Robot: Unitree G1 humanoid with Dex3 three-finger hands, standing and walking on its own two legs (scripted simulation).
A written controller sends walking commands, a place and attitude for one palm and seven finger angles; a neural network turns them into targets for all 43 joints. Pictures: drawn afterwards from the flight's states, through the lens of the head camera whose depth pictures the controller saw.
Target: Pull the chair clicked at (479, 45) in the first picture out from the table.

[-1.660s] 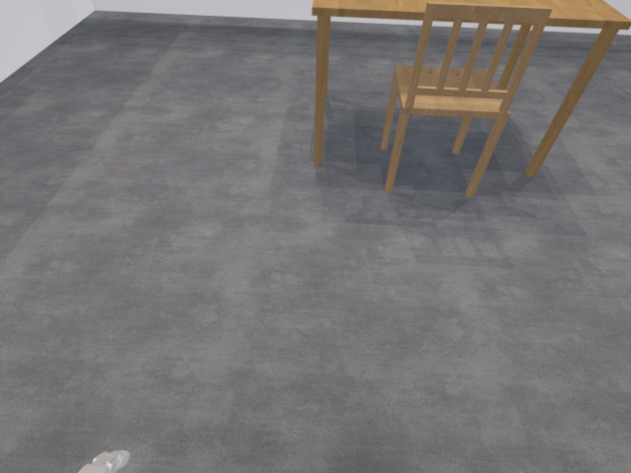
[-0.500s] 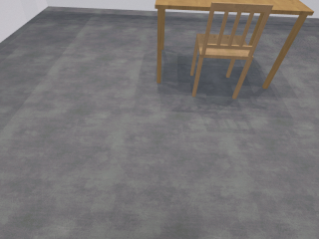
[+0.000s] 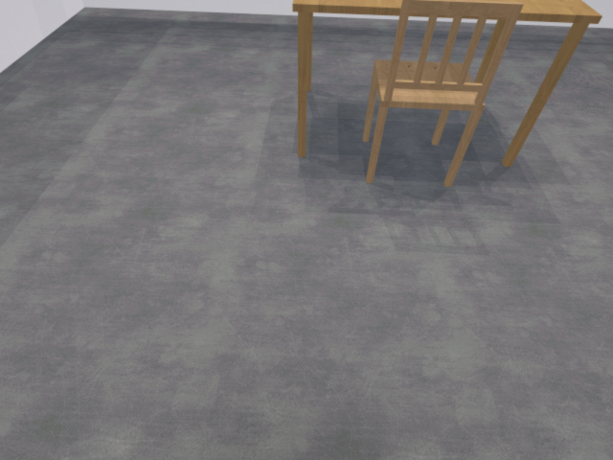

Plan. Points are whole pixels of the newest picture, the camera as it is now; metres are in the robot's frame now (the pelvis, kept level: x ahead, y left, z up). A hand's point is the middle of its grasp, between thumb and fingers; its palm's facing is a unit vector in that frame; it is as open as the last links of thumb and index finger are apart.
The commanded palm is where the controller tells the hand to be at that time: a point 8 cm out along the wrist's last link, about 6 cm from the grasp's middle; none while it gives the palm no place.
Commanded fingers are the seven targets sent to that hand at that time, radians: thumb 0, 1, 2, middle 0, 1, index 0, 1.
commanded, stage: walk to a spot facing it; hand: left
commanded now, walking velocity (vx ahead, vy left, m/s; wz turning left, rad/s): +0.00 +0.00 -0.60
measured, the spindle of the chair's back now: (447, 50) +1.52 -0.42 -0.11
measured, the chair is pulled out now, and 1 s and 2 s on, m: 0.00 0.00 0.00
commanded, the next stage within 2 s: none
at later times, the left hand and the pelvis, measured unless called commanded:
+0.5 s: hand out of the picture +0.04 +0.14 -0.16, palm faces -0.18 -0.95 -0.25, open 7.4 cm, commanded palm none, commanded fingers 0.00 0.90 0.90 -0.20 -0.30 -0.20 -0.30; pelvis -0.03 -0.04 +0.00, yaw -15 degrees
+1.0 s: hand (204, 430) +0.19 +0.18 -0.17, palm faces -0.44 -0.88 -0.19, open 7.4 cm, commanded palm none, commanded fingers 0.00 0.90 0.90 -0.20 -0.30 -0.20 -0.30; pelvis +0.05 +0.01 +0.00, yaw -32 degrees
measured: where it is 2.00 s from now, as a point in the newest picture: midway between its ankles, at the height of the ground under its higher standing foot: (398, 426)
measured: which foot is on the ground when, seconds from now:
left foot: down 0.00-0.28, up 0.30-0.84, down 0.86-1.00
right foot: down 0.00-0.86, up 0.88-1.00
